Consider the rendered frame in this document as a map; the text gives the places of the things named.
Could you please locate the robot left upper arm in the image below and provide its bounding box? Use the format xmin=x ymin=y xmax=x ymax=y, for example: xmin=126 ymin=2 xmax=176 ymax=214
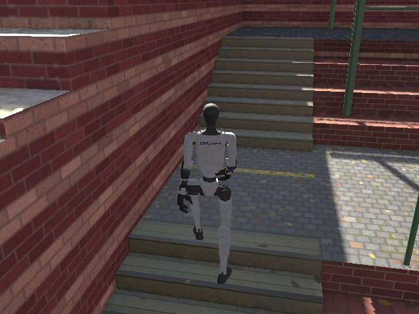
xmin=183 ymin=131 xmax=197 ymax=169

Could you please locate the robot right hand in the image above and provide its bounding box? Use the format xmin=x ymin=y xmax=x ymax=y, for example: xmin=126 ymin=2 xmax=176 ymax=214
xmin=215 ymin=169 xmax=231 ymax=181

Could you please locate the humanoid robot torso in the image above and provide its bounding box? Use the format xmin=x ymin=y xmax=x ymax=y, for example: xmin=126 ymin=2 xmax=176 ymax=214
xmin=195 ymin=129 xmax=226 ymax=196

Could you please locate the left robot forearm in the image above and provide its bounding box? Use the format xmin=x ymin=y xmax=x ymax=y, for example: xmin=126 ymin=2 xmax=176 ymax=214
xmin=178 ymin=160 xmax=190 ymax=195

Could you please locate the robot right upper arm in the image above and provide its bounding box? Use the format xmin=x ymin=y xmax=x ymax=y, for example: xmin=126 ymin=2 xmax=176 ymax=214
xmin=224 ymin=132 xmax=236 ymax=167

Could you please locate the humanoid robot head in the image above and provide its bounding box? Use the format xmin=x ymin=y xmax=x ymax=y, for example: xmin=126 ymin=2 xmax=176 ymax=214
xmin=200 ymin=103 xmax=222 ymax=135

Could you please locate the right robot forearm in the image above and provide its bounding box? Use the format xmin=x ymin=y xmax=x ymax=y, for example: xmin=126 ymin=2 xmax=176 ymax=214
xmin=225 ymin=160 xmax=237 ymax=175

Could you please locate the robot left hand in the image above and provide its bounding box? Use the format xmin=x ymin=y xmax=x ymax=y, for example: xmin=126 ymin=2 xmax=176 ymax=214
xmin=177 ymin=194 xmax=192 ymax=213

